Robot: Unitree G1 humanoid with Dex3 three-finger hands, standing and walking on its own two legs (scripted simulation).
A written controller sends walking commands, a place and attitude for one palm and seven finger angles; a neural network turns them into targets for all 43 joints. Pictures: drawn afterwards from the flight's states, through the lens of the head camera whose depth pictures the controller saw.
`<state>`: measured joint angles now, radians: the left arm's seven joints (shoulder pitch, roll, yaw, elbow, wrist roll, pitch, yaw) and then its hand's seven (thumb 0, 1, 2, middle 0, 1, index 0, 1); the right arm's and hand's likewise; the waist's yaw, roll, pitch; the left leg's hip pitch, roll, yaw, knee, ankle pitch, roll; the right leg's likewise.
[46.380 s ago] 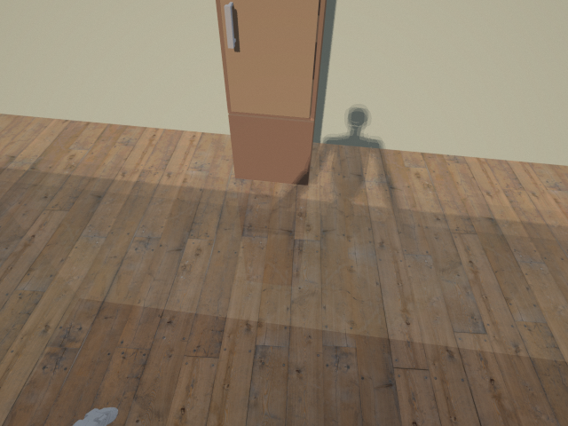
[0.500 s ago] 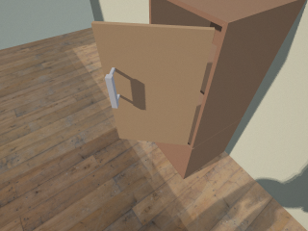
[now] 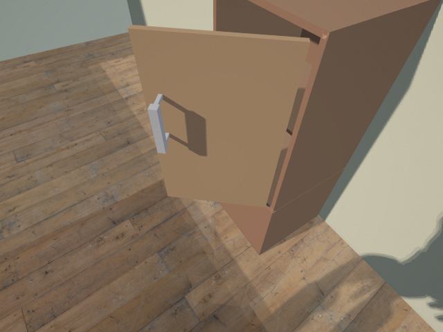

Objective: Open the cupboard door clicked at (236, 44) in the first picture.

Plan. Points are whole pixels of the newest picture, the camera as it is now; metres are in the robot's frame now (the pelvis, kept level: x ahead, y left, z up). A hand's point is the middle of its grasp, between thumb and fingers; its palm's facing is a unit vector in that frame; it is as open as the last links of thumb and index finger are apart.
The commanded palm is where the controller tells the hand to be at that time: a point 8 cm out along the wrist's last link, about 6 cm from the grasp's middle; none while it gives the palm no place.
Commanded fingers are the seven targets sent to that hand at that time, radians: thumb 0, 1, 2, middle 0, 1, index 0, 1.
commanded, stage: look again from close up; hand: left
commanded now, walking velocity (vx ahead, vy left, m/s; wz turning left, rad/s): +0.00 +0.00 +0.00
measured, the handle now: (160, 124) +0.57 +0.20 +0.03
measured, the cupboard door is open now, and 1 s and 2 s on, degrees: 50 50 50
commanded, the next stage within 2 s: raise the hand with hooked fingers in 0.46 s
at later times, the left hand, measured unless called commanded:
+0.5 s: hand out of the picture +0.04 +0.23 -0.18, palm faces +0.00 -0.98 -0.21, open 7.4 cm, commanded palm none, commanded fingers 0.00 0.90 0.90 -0.20 -0.30 -0.20 -0.30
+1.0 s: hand (96, 326) +0.14 +0.23 -0.06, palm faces +0.03 -1.00 -0.03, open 8.7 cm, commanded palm +0.14 +0.29 -0.04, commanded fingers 0.00 0.36 0.67 -0.24 -0.64 -0.24 -0.64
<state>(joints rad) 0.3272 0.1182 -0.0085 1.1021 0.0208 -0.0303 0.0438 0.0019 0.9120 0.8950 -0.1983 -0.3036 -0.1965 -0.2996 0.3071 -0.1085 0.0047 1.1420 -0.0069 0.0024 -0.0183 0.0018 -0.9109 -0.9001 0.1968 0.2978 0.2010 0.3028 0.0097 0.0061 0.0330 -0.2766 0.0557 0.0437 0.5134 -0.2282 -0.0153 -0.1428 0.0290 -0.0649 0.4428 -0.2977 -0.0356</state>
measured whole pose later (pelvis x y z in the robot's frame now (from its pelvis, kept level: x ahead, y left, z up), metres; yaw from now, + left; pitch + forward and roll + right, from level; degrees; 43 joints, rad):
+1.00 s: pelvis -0.03 +0.01 -0.07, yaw +2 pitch +11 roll -1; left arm 0.41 0.26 0.26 0.23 -0.29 -0.49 -0.44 0.01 0.59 0.76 -0.23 -0.51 -0.22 -0.50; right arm 0.16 -0.27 -0.06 0.52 0.03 -0.24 -0.02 0.01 -0.91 -0.90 0.20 0.30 0.20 0.30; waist 0.02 -0.04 -0.12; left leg -0.82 0.02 0.01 1.06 -0.44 0.00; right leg -0.74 0.01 -0.09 1.07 -0.52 -0.05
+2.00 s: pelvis -0.02 +0.07 -0.04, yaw +2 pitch +8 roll -4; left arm 0.04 0.42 0.37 0.27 -0.33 -0.19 -0.51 -0.01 -0.47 0.31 -0.30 -1.19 -0.29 -1.18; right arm 0.25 -0.25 0.06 0.52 0.05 -0.22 -0.07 0.01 -0.90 -0.90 0.20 0.30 0.21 0.30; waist 0.02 0.02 -0.08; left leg -0.65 -0.01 0.03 0.90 -0.38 0.08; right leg -0.53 -0.01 -0.07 0.82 -0.42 0.01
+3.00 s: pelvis -0.02 +0.02 -0.04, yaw +2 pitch +8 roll -2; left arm -0.22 0.46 0.41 0.57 -0.34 -0.23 -0.58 -0.01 -0.50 0.30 -0.30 -1.20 -0.30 -1.20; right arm 0.27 -0.28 0.05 0.58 0.06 -0.19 -0.09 0.01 -0.90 -0.90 0.20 0.30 0.21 0.30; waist 0.00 0.02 -0.07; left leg -0.65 0.02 -0.01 0.87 -0.36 0.02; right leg -0.54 0.02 -0.10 0.82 -0.42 -0.03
